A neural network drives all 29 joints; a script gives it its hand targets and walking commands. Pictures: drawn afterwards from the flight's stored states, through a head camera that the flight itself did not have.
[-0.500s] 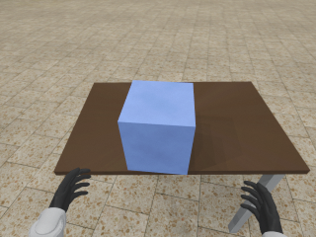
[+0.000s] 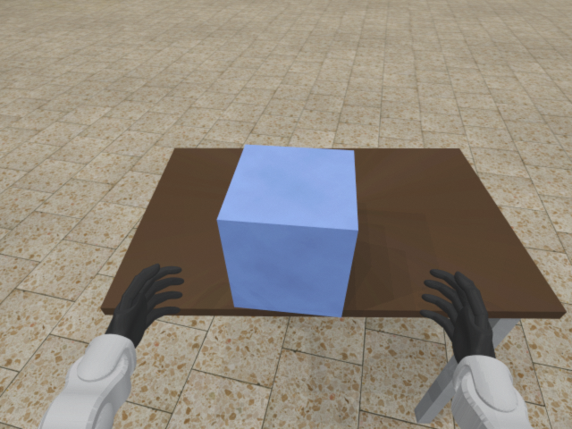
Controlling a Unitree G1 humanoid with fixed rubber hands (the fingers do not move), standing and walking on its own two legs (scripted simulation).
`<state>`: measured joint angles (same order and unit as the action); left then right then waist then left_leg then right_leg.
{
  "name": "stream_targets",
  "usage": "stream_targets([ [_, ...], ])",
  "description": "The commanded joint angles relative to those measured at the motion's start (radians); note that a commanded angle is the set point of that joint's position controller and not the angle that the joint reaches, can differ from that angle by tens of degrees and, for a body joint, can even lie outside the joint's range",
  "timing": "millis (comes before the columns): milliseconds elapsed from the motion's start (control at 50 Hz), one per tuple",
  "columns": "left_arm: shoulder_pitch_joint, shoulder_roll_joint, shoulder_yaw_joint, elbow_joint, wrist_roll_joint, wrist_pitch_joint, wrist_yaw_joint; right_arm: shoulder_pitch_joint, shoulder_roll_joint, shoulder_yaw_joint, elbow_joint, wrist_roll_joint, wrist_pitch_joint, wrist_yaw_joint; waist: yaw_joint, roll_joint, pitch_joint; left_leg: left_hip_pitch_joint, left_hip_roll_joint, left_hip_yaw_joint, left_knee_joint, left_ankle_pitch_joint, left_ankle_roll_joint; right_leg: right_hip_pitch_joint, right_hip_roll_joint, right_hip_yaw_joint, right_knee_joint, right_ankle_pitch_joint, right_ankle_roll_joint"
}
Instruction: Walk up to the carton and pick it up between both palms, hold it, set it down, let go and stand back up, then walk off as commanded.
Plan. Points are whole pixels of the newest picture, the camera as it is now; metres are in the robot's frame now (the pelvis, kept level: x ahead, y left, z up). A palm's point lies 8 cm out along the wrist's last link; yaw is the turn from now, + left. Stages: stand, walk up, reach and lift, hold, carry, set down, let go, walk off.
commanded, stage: reach and lift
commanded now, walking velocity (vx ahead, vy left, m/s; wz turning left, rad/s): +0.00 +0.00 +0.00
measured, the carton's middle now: (292, 230) +0.44 +0.04 +0.05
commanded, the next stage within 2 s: none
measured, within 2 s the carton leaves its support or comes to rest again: neither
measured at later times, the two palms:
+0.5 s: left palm (155, 244) +0.31 +0.21 +0.15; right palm (451, 261) +0.31 -0.17 +0.13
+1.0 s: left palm (173, 180) +0.38 +0.20 +0.19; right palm (446, 203) +0.37 -0.17 +0.17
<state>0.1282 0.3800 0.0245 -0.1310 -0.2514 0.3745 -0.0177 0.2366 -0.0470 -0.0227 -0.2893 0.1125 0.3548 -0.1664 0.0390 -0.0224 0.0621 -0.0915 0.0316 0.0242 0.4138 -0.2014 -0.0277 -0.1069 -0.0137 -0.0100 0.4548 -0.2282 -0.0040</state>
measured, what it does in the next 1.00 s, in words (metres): stands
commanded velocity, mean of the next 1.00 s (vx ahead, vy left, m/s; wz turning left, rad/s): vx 0.00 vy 0.00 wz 0.00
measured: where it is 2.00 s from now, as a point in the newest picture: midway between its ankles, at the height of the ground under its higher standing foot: outside the picture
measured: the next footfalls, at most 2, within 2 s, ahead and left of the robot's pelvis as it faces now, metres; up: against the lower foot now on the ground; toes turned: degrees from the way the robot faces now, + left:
none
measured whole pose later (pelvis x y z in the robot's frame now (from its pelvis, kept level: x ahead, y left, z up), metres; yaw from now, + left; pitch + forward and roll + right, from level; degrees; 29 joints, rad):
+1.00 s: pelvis +0.01 +0.00 +0.00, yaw +0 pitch -6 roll +1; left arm -0.65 0.38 0.05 0.27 -0.25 0.68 -0.02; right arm -0.60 -0.16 -0.02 0.29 0.25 0.51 -0.28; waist -0.02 -0.02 0.06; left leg -0.09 0.03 0.02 0.40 -0.20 -0.03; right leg -0.11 -0.01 -0.01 0.44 -0.23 0.00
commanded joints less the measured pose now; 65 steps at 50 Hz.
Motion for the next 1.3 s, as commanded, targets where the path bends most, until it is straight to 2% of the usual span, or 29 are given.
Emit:
stream_targets([
  [0, -0.346, 0.071, 0.054, -0.301, -0.037, 0.009, 0.014, -0.250, -0.087, 0.024, -0.146, 0.092, -0.003, -0.023, -0.022, 0.125, -0.134, -0.008, -0.026, 0.032, -0.158, -0.013, 0.020, 0.033, -0.013, 0.065, -0.180, 0.034, -0.018],
  [200, -0.523, 0.069, 0.114, -0.199, -0.017, 0.117, -0.003, -0.477, -0.126, -0.003, -0.043, 0.135, 0.046, -0.054, -0.037, 0.101, -0.169, -0.011, -0.035, 0.035, -0.139, 0.108, 0.017, 0.078, -0.002, 0.067, -0.169, 0.158, 0.000],
  [420, -0.746, 0.097, 0.156, -0.014, 0.013, 0.222, -0.016, -0.741, -0.169, -0.022, 0.117, 0.159, 0.081, -0.088, -0.061, 0.053, -0.182, -0.047, -0.040, 0.034, -0.133, 0.096, 0.033, 0.115, -0.001, 0.057, -0.158, 0.196, 0.030],
  [560, -0.889, 0.119, 0.176, 0.080, 0.037, 0.265, -0.019, -0.891, -0.193, -0.013, 0.195, 0.189, 0.095, -0.104, -0.061, 0.035, -0.220, -0.047, -0.044, 0.037, -0.124, 0.123, 0.038, 0.128, 0.004, 0.045, -0.147, 0.242, 0.045],
  [900, -1.247, 0.160, 0.164, 0.344, 0.058, 0.261, 0.002, -1.257, -0.229, -0.036, 0.446, 0.208, 0.108, -0.121, -0.088, 0.037, -0.317, -0.054, -0.049, 0.032, -0.114, 0.112, 0.038, 0.123, 0.016, 0.025, -0.141, 0.278, 0.047],
  [1060, -1.401, 0.175, 0.155, 0.490, 0.059, 0.230, 0.016, -1.431, -0.234, -0.036, 0.588, 0.213, 0.092, -0.129, -0.087, 0.039, -0.365, -0.047, -0.050, 0.035, -0.099, 0.133, 0.033, 0.122, 0.025, 0.018, -0.138, 0.307, 0.046],
  [1280, -1.583, 0.191, 0.106, 0.699, 0.055, 0.152, 0.033, -1.627, -0.237, -0.031, 0.815, 0.219, 0.049, -0.133, -0.105, 0.039, -0.446, -0.034, -0.048, 0.029, -0.069, 0.169, 0.019, 0.111, 0.036, -0.001, -0.132, 0.342, 0.041],
])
